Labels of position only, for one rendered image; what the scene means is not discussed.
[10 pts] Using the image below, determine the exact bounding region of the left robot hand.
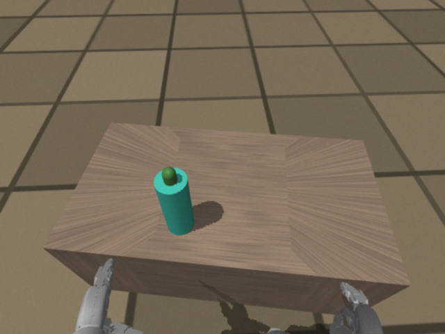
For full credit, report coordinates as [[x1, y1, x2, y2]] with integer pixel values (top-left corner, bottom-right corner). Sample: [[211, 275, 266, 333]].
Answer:
[[75, 258, 143, 334]]

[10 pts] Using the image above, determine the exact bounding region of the right robot hand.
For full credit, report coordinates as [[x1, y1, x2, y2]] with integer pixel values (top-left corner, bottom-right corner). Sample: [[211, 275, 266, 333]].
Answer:
[[329, 282, 384, 334]]

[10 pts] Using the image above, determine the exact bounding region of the bottle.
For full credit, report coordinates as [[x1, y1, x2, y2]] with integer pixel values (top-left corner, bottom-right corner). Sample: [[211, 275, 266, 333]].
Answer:
[[154, 167, 194, 235]]

